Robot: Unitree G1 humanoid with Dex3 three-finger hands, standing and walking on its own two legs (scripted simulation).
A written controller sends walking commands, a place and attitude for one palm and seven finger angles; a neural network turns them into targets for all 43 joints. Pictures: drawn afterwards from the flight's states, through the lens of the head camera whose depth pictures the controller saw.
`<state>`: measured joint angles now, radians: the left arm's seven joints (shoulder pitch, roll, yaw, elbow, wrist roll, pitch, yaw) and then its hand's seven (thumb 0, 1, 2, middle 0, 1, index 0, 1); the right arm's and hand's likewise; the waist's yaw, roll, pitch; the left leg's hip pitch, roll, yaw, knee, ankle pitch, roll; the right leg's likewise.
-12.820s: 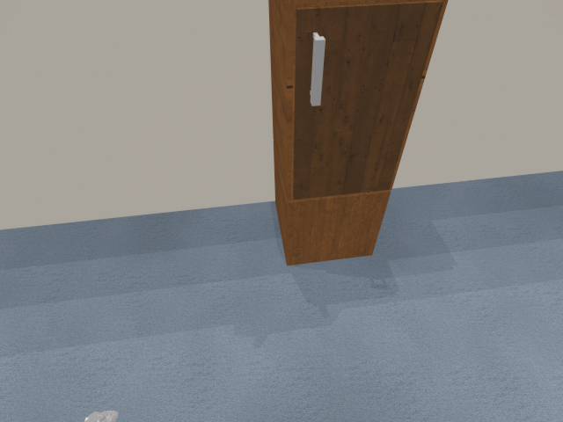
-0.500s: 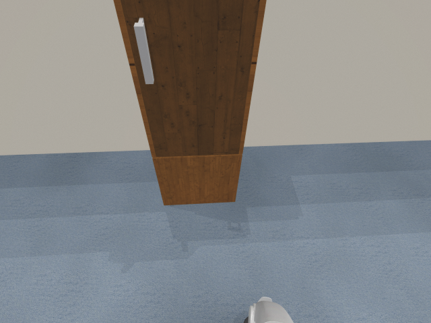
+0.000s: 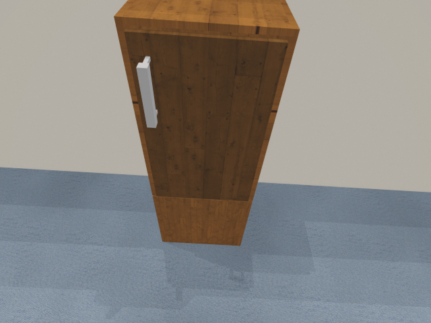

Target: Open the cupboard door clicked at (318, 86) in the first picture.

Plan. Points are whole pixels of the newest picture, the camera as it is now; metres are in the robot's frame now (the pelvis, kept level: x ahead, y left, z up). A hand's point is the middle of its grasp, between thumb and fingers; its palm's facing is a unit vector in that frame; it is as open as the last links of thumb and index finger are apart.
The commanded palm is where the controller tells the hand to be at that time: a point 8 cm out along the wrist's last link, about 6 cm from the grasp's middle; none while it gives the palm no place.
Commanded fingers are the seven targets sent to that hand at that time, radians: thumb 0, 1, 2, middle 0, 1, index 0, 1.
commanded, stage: come to a stop and stand still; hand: left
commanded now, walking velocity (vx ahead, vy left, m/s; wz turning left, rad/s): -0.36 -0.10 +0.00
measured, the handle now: (149, 93) +0.57 +0.21 +0.12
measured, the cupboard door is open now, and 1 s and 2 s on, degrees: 0 0 0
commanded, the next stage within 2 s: look again from close up in 1.46 s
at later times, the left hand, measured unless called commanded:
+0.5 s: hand out of the picture +0.02 +0.13 -0.16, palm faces +0.04 -0.95 -0.29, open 7.4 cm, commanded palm none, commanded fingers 0.00 0.90 0.90 -0.20 -0.30 -0.20 -0.30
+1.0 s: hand out of the picture -0.06 +0.14 -0.17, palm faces +0.11 -0.97 -0.23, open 7.4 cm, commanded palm none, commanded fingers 0.00 0.90 0.90 -0.20 -0.30 -0.20 -0.30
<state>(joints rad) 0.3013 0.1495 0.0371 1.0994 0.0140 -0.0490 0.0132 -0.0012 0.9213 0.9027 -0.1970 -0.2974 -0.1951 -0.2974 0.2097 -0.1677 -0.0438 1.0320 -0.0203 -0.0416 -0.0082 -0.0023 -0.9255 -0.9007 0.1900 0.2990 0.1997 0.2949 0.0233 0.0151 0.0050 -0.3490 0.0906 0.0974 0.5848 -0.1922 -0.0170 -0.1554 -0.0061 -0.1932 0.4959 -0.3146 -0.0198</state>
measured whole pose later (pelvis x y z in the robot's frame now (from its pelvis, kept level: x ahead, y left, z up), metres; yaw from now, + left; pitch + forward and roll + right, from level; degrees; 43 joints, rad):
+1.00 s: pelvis -0.03 -0.04 +0.00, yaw +0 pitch +0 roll +0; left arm 0.35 0.16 0.04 1.08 0.02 0.02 0.03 0.01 0.90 0.90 -0.20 -0.30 -0.20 -0.30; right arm 0.21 -0.20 -0.04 1.03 0.00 0.02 -0.01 0.00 -0.91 -0.90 0.19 0.30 0.20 0.30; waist 0.05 0.02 0.02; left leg -0.20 0.03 0.03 0.48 -0.27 -0.03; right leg -0.28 -0.09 -0.07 0.53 -0.25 0.03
